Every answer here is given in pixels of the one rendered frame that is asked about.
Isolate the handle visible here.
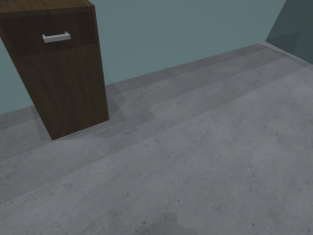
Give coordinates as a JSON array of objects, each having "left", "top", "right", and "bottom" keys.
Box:
[{"left": 42, "top": 31, "right": 71, "bottom": 43}]

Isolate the drawer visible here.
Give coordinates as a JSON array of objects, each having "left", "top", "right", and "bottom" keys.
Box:
[{"left": 0, "top": 11, "right": 96, "bottom": 58}]

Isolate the cabinet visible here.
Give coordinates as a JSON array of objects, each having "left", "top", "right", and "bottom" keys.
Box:
[{"left": 0, "top": 0, "right": 110, "bottom": 141}]

